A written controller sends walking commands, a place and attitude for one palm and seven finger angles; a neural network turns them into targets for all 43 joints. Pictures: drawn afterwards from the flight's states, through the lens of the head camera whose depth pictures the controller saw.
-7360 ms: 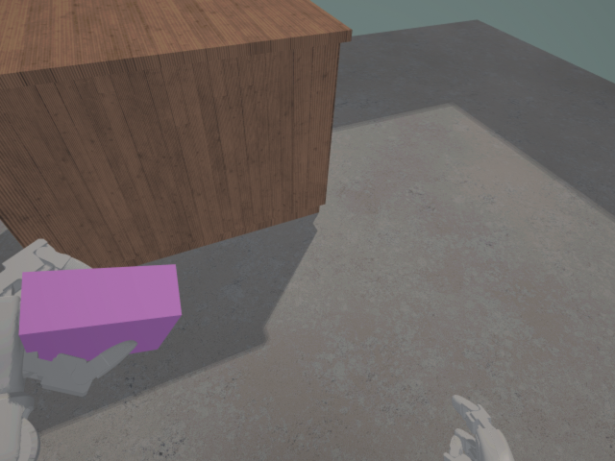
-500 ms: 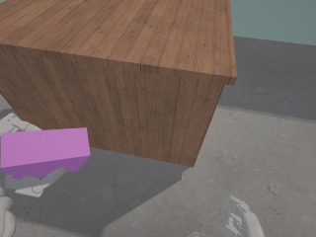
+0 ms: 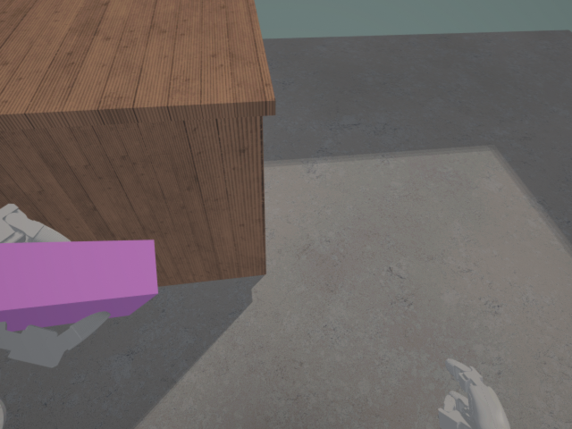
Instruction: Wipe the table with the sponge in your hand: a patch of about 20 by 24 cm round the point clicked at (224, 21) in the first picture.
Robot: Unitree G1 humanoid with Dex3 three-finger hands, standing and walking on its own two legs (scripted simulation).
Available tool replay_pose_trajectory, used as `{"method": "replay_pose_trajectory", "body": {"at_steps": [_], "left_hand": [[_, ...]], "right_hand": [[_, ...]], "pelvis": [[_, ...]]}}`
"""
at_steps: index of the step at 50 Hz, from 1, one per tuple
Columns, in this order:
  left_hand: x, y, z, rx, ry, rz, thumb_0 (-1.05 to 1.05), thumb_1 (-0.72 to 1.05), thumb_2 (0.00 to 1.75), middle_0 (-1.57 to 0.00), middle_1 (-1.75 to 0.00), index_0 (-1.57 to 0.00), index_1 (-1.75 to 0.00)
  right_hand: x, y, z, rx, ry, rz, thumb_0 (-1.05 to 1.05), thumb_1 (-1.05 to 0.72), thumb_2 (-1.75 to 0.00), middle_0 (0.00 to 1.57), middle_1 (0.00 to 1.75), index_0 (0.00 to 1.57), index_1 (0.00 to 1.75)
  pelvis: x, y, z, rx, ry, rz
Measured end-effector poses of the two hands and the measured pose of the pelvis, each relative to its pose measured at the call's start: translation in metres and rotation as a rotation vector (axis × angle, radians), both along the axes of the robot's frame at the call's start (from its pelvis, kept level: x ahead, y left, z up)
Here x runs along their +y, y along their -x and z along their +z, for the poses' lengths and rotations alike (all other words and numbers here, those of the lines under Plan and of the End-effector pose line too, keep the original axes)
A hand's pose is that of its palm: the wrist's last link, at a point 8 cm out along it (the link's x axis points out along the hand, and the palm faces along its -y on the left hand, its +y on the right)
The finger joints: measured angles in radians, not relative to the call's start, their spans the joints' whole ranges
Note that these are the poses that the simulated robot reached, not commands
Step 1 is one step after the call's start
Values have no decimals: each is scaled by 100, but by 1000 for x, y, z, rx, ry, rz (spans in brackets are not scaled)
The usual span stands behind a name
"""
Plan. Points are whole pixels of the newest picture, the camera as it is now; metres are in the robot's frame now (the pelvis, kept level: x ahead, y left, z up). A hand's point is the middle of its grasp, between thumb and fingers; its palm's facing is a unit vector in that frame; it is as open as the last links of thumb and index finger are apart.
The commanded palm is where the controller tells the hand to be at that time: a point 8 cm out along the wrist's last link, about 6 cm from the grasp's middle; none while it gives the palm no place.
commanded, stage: turn to face it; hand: left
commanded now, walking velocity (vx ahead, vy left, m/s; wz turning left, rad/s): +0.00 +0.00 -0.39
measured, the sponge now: (98, 285) +0.23 +0.21 +0.15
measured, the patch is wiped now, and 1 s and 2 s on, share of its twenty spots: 0.00 0.00 0.00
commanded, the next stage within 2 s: take the last steps up to it in 0.28 s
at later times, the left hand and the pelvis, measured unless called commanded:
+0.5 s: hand (165, 323) +0.19 +0.13 +0.17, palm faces +0.14 -0.85 -0.51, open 9.6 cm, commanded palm +0.14 +0.19 +0.18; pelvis -0.07 -0.05 +0.00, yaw -12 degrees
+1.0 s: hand (152, 332) +0.18 +0.13 +0.17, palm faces +0.27 -0.85 -0.45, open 9.6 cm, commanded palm +0.13 +0.19 +0.18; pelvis -0.07 -0.06 +0.00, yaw -7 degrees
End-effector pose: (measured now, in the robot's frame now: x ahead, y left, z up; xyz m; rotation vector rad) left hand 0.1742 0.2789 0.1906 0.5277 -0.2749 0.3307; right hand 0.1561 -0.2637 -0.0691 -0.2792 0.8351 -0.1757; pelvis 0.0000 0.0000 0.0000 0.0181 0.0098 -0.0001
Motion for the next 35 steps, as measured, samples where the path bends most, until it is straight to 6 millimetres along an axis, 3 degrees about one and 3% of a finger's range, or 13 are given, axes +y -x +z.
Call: {"method": "replay_pose_trajectory", "body": {"at_steps": [7,13,18,23,30,35], "left_hand": [[-10,6,0,-42,15,-50,0,-44,99,-82,-133,-79,-134],[-44,3,1,-21,-7,-91,0,-44,100,-82,-133,-79,-134],[-83,-2,-6,0,-29,-159,0,-44,100,-81,-133,-79,-134],[-104,8,-4,60,-39,-234,0,-44,100,-81,-133,-79,-134],[-92,28,8,-13,-63,-240,0,-44,100,-81,-133,-79,-134],[-74,38,4,-49,-31,-170,0,-44,100,-81,-133,-79,-134]], "right_hand": [[18,24,8,-99,-52,-21,1,-91,-90,20,30,20,29],[28,52,-11,-119,-177,-28,1,-90,-90,20,30,21,30],[4,85,-36,-68,-211,-78,1,-90,-90,21,30,21,30],[-32,127,-31,-2,-141,-188,1,-90,-90,21,30,21,30],[-67,168,-11,26,6,-247,1,-91,-90,20,30,20,29],[-67,172,-7,-8,28,-256,1,-91,-90,20,30,20,29]], "pelvis": [[-4,18,1,-28,13,-73],[-23,33,-1,-32,39,-141],[-42,55,-10,-36,37,-167],[-47,70,-1,-19,3,-203],[-46,78,2,-1,4,-182],[-43,78,2,-25,16,-166]]}}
